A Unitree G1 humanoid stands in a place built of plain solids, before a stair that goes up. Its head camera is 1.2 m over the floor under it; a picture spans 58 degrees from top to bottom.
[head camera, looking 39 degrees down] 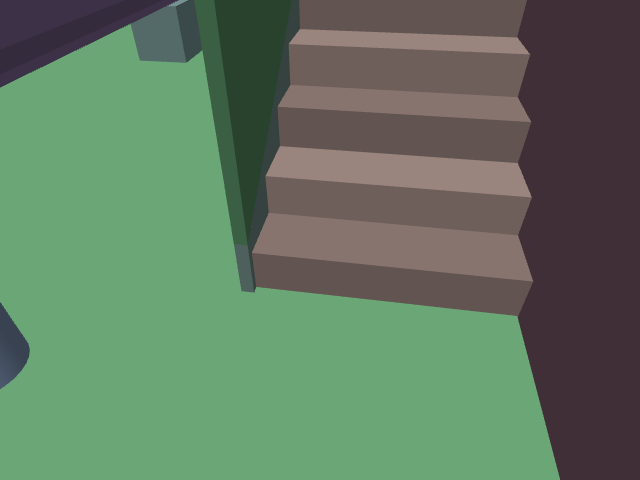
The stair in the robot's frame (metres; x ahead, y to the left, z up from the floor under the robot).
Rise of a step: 0.17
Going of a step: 0.25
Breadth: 0.98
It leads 9 degrees to the right of straight ahead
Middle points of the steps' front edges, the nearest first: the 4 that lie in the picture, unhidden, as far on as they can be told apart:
1.12 -0.23 0.18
1.37 -0.27 0.35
1.62 -0.31 0.52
1.87 -0.35 0.69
